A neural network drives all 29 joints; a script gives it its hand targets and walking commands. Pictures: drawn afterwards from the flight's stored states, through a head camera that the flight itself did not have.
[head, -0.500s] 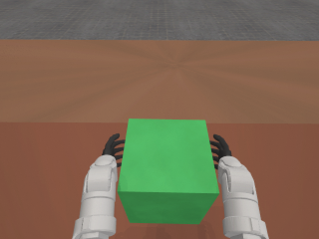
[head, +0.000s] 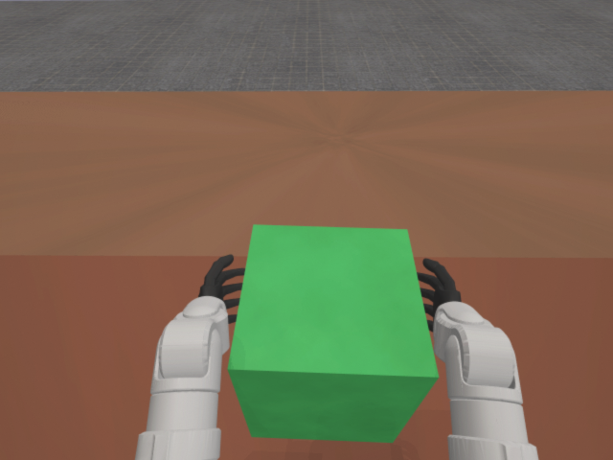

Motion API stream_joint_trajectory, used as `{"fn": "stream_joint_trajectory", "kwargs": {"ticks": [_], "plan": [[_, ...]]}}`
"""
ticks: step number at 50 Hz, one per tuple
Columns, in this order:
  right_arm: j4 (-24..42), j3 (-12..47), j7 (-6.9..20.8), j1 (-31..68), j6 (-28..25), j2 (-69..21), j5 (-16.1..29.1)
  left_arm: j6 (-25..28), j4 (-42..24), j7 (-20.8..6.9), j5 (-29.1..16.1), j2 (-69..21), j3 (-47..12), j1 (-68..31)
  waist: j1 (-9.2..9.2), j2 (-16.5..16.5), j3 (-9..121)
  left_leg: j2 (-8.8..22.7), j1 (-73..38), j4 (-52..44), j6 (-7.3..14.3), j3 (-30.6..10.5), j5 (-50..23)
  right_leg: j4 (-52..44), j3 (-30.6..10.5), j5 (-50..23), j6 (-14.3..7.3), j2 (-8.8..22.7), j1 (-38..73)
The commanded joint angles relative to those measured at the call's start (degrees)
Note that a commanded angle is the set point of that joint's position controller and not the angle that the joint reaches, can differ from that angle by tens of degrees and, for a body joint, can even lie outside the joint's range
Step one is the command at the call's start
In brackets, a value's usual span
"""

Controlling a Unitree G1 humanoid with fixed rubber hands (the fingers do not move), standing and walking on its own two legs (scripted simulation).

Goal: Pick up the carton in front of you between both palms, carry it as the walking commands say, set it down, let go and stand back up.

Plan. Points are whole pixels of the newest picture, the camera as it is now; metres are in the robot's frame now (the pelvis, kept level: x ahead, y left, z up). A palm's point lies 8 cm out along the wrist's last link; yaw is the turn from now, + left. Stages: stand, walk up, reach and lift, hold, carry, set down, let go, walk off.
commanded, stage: carry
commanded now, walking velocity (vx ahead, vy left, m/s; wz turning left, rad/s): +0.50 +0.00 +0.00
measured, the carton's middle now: (325, 338) +0.29 -0.01 +0.01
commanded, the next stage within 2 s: none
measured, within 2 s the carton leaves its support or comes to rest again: neither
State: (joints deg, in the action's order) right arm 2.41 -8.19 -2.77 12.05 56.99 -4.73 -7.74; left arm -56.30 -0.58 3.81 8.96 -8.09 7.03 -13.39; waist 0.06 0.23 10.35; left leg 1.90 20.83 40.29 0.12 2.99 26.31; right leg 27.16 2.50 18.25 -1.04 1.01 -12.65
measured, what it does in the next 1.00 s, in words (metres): walks ahead: left foot, then right foot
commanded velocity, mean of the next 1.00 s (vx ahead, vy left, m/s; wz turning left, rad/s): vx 0.50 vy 0.00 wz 0.00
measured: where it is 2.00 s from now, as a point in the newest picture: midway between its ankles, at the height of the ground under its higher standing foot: (324, 281)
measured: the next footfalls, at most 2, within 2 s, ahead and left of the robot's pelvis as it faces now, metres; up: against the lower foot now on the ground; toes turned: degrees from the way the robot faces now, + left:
left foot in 0.14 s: +0.14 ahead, +0.11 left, +0.00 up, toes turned +9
right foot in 0.50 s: +0.43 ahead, -0.13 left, +0.00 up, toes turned -14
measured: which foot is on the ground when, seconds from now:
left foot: up 0.00-0.12, down 0.14-0.52, up 0.54-0.96, down 0.98-1.00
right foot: down 0.00-0.16, up 0.18-0.48, down 0.50-1.00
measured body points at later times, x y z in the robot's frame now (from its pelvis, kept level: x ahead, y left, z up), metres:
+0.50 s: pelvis +0.27 -0.02 -0.01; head +0.25 -0.03 +0.44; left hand +0.56 +0.11 +0.08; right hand +0.54 -0.19 +0.08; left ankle +0.10 +0.10 -0.74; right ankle +0.38 -0.12 -0.74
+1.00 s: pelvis +0.61 -0.02 -0.02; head +0.60 -0.02 +0.43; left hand +0.89 +0.12 +0.06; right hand +0.88 -0.19 +0.07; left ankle +0.73 +0.05 -0.74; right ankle +0.40 -0.12 -0.73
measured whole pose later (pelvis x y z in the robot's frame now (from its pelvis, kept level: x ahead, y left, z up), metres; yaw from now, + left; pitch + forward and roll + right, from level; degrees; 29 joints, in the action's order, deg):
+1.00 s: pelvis +0.61 -0.02 -0.02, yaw -2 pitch +3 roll +1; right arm 20.7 -5.9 -5.2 9.1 69.4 -7.7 -5.8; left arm -69.6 -21.0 5.0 5.5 -7.6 6.5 -8.9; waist 0.0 2.1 5.6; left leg 2.0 28.3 30.1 4.4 14.7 4.7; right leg 29.7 11.3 29.0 1.7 5.7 2.4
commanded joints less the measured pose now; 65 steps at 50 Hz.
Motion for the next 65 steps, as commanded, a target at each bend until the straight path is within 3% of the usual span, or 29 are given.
{"fn": "stream_joint_trajectory", "kwargs": {"ticks": [1,4,6,7,8,9,10,12,13,17,22,24,25,26,27,28,31,35,44,46,48,49,50,51,52,54,55,58,65], "plan": [[7.2,42.4,12.5,34.4,3.4,-53.6,23.7,-4.0,-11.7,-11.9,-21.7,-47.0,-38.9,-30.8,1.79,7.5,4.9,-0.1,17.7,-2.0,0.1,3.3,-0.5,-12.9,-20.4,-8.5,-9.0,17.0,17.4],[11.2,42.7,11.7,29.3,6.3,-54.3,24.8,-7.4,-17.6,-11.8,-24.2,-48.6,-40.9,-28.6,1.24,10.1,8.2,-3.0,7.2,-10.9,-0.4,7.9,-8.5,-9.7,-9.8,-13.4,-6.1,12.1,15.2],[13.3,42.0,11.3,25.5,8.1,-53.9,23.8,-9.5,-18.9,-12.3,-24.8,-49.2,-41.2,-25.0,0.44,6.4,10.0,-3.2,-11.4,-18.9,-0.3,9.8,-15.9,-2.7,-2.7,-11.0,-3.7,9.1,4.4],[13.8,41.6,11.1,22.8,9.1,-53.3,23.1,-10.4,-19.1,-12.6,-25.0,-49.1,-41.3,-23.1,-0.49,2.7,12.0,0.6,-25.2,-19.8,1.2,5.6,-15.0,4.5,0.4,-10.1,-1.8,7.7,-5.7],[14.4,40.9,10.9,20.4,9.9,-51.9,21.9,-11.5,-20.0,-13.0,-25.2,-48.5,-41.4,-22.3,-1.62,-8.8,14.2,13.4,-35.3,-25.7,5.4,-12.8,-2.7,18.9,4.9,-0.5,1.0,4.4,-17.6],[14.4,40.2,10.6,19.9,10.2,-50.7,20.2,-12.5,-21.2,-13.5,-26.1,-48.7,-41.8,-23.9,-1.94,-18.0,11.4,23.4,-39.9,-27.8,13.2,-31.2,-3.7,27.7,5.5,10.6,1.5,-0.4,-32.8],[16.4,40.4,10.5,20.8,10.7,-51.9,20.3,-13.0,-21.1,-14.0,-26.3,-49.3,-42.1,-25.0,-1.92,-12.5,9.0,25.4,-37.0,-26.8,15.6,-32.6,-8.3,33.9,0.3,12.6,-0.3,3.0,-36.5],[19.8,41.5,10.5,25.6,11.6,-54.3,22.6,-13.5,-22.3,-14.3,-27.6,-49.2,-42.0,-27.5,-1.72,-3.6,7.6,22.6,-31.2,-27.8,12.6,-23.8,-11.6,36.0,-1.0,8.6,-0.7,6.1,-35.8],[21.2,42.0,10.5,27.5,12.0,-54.3,23.6,-13.7,-22.5,-14.2,-28.2,-49.9,-42.0,-27.9,-1.54,-2.2,7.0,20.9,-28.3,-29.7,10.5,-18.9,-9.4,31.9,-1.0,5.6,-0.4,6.9,-33.4],[21.1,42.9,11.1,27.0,13.5,-52.8,25.8,-14.2,-21.2,-12.8,-26.8,-49.4,-40.7,-24.4,-1.14,-6.2,5.0,14.3,-23.2,-31.3,7.7,-4.4,-18.0,15.1,4.7,-3.3,1.8,4.3,-24.8],[18.9,42.4,12.1,24.9,14.4,-50.9,25.8,-14.9,-19.7,-11.8,-24.2,-48.1,-39.3,-21.8,-1.24,-9.6,3.1,12.2,-19.5,-26.5,5.0,3.0,-27.4,2.9,10.8,-12.7,0.6,1.3,-13.0],[19.3,42.4,12.2,25.5,14.6,-50.8,25.7,-14.9,-19.4,-11.9,-24.1,-48.1,-38.8,-21.4,-0.10,-7.5,5.4,9.8,-14.9,-15.7,2.9,8.1,-34.4,-0.2,14.7,-11.6,-0.4,-1.6,0.6],[19.3,42.3,12.3,25.2,14.6,-50.5,25.5,-14.9,-19.2,-12.0,-23.9,-48.1,-38.5,-21.3,0.51,-5.1,8.7,8.0,-9.6,-5.8,1.2,10.4,-34.2,-0.1,13.4,-8.5,-0.7,-0.6,11.5],[19.8,42.2,12.4,25.9,14.8,-49.9,25.5,-14.8,-18.7,-12.0,-23.2,-47.3,-38.1,-20.4,1.80,3.8,11.9,5.2,0.6,9.2,-1.4,10.2,-22.2,-6.5,-4.4,3.7,-3.2,10.7,20.7],[20.3,42.5,12.4,27.8,15.2,-50.7,25.8,-14.5,-17.1,-12.2,-22.7,-47.5,-37.8,-20.9,1.70,17.4,13.5,-2.1,17.0,24.6,-3.4,7.2,-0.9,-14.8,-30.5,8.3,-10.9,24.7,30.0],[19.2,42.7,12.6,27.5,15.0,-51.5,25.6,-14.3,-17.9,-12.3,-23.5,-49.5,-38.4,-20.8,1.21,13.7,12.7,1.0,21.5,32.3,-1.0,-0.3,0.8,-15.7,-32.2,2.8,-12.4,25.8,27.6],[20.6,43.3,12.9,28.2,13.0,-55.7,26.0,-12.8,-22.0,-12.8,-25.3,-55.2,-40.9,-24.8,0.81,1.5,11.7,7.0,19.6,29.1,1.1,-2.9,-7.7,-14.2,-16.2,-11.0,-8.2,21.1,19.0],[20.0,44.1,11.7,24.8,10.8,-56.8,23.9,-11.6,-23.8,-13.6,-27.2,-54.5,-42.9,-24.9,0.73,5.3,10.8,5.4,16.5,17.2,0.4,0.9,-12.6,-16.5,-4.8,-13.0,-6.6,16.8,16.4],[21.0,43.1,10.9,20.1,12.2,-52.4,22.2,-13.0,-22.9,-13.9,-25.6,-48.6,-41.2,-18.5,1.22,8.2,1.2,1.3,14.0,-9.0,1.3,9.4,-24.0,-15.0,5.8,-29.7,-5.1,12.8,19.0],[21.2,43.0,11.3,20.6,12.9,-51.9,23.0,-13.4,-22.9,-13.7,-25.2,-48.1,-40.8,-18.5,1.02,8.7,0.7,0.7,9.3,-11.5,2.2,10.7,-24.9,-11.7,7.5,-35.6,-3.9,12.7,19.5],[20.7,42.4,11.7,20.5,13.2,-51.6,23.3,-13.8,-23.3,-13.5,-25.1,-47.5,-40.7,-19.5,-0.34,7.2,4.7,-3.6,-6.1,-14.6,2.4,15.0,-21.8,1.5,12.2,-41.9,-1.7,10.1,15.4],[20.3,41.9,11.9,20.4,13.3,-51.2,23.3,-13.9,-23.4,-13.5,-25.0,-47.1,-40.7,-20.0,-1.36,4.5,8.4,-1.1,-19.3,-14.1,2.7,11.2,-17.9,11.3,11.9,-34.4,-0.5,8.6,7.1],[19.4,41.3,12.2,20.5,13.2,-50.3,22.8,-14.4,-24.1,-13.4,-25.1,-47.2,-41.1,-21.2,-2.04,-7.1,13.7,15.0,-32.6,-18.1,8.8,-13.6,-7.3,28.6,10.3,-19.2,2.1,4.7,-8.3],[17.8,41.2,12.4,19.8,12.8,-51.7,23.0,-14.6,-24.8,-13.4,-25.3,-46.9,-41.3,-21.9,-1.84,-19.1,15.7,23.2,-39.3,-27.3,14.8,-33.6,-9.2,41.8,6.2,7.2,3.1,-2.4,-22.1],[18.8,41.8,12.5,20.8,12.5,-53.1,24.1,-14.2,-24.0,-13.5,-25.3,-48.7,-42.0,-22.9,-1.70,-13.8,13.9,23.1,-38.2,-26.8,14.8,-29.5,-17.5,49.1,-0.1,9.0,1.3,0.5,-27.2],[20.4,43.0,12.6,23.2,11.5,-56.6,25.0,-12.8,-24.0,-13.6,-25.9,-52.0,-42.4,-23.7,-1.67,-3.6,13.0,20.0,-31.6,-24.2,11.3,-18.2,-28.5,47.1,-2.6,3.8,-0.7,5.2,-26.6],[21.3,43.8,12.7,24.2,11.0,-57.6,25.5,-12.2,-23.8,-13.6,-25.8,-53.4,-42.7,-23.4,-1.27,-2.3,12.3,18.8,-28.0,-25.2,9.3,-13.8,-28.7,42.5,-2.9,0.9,-0.8,6.6,-24.9],[22.7,44.6,13.0,23.3,10.3,-57.6,26.3,-10.8,-23.0,-12.8,-24.8,-54.7,-42.9,-20.3,-0.97,-5.9,12.0,16.1,-24.8,-27.8,7.6,-5.7,-26.2,32.7,0.4,-2.5,0.1,5.4,-21.9],[22.5,44.2,13.1,24.7,10.6,-50.1,26.1,-10.9,-24.0,-11.3,-24.4,-49.2,-43.8,-23.5,-1.42,-8.8,3.9,12.0,-24.5,-27.9,7.2,4.0,-31.3,10.1,7.7,-12.2,0.8,3.4,-23.0]]}}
